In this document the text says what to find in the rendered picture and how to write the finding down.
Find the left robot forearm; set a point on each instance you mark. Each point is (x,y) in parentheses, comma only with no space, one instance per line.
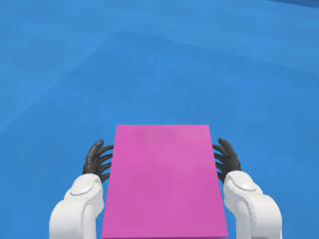
(75,216)

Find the robot left hand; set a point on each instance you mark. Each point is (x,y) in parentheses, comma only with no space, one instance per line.
(94,160)

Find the carton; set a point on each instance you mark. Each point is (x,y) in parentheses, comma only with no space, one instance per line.
(163,184)

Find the robot right hand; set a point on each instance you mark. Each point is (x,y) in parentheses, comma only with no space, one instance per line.
(228,159)

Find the right robot forearm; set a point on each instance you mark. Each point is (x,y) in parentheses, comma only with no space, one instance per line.
(257,216)

